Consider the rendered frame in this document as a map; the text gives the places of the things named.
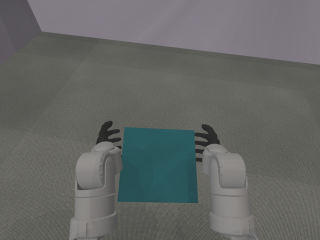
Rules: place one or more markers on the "robot left hand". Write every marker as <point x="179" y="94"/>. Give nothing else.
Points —
<point x="103" y="134"/>

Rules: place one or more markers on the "right robot forearm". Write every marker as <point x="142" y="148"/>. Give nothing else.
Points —
<point x="230" y="213"/>

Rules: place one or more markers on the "carton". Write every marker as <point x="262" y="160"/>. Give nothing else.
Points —
<point x="159" y="166"/>

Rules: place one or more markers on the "left robot forearm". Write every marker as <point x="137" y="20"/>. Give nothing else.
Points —
<point x="94" y="210"/>

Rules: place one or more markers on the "robot right hand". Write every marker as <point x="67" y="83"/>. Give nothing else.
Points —
<point x="211" y="137"/>

